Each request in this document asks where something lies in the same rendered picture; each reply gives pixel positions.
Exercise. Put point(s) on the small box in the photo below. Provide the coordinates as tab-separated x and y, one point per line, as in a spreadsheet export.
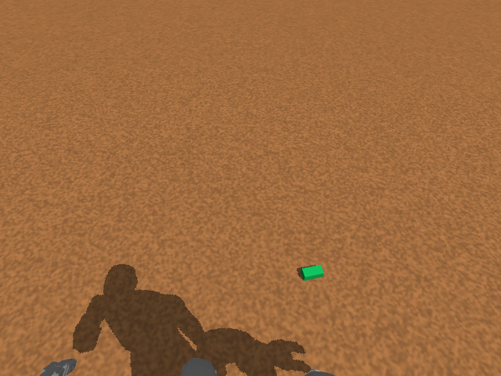
312	272

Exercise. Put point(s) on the left robot hand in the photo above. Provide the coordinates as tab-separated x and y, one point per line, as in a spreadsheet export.
62	368

